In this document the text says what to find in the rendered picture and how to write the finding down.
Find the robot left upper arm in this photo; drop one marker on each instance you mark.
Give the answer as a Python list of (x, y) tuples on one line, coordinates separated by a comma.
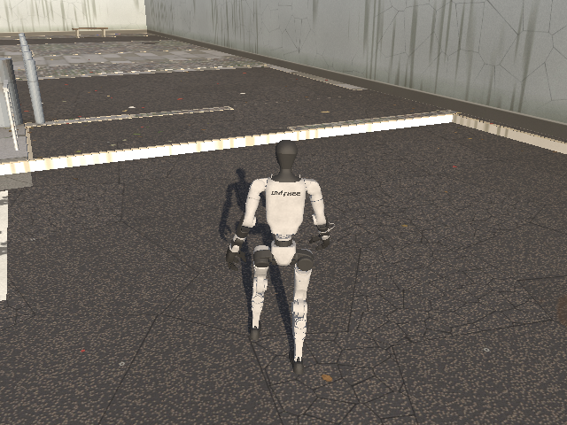
[(252, 201)]

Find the robot right hand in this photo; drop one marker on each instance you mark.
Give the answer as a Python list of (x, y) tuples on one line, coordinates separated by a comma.
[(321, 246)]

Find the robot left hand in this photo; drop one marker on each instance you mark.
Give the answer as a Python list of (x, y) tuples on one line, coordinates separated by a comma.
[(230, 257)]

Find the right robot forearm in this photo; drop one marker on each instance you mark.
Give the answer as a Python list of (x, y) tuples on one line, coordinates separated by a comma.
[(324, 229)]

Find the left robot forearm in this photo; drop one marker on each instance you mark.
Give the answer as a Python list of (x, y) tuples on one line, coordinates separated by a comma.
[(240, 236)]

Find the robot right upper arm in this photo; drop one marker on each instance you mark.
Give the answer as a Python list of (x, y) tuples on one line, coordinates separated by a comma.
[(313, 188)]

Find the robot head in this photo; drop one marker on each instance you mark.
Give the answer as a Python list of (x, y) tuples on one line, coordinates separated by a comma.
[(286, 152)]

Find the left robot foot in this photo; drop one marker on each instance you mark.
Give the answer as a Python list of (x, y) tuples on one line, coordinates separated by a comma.
[(255, 332)]

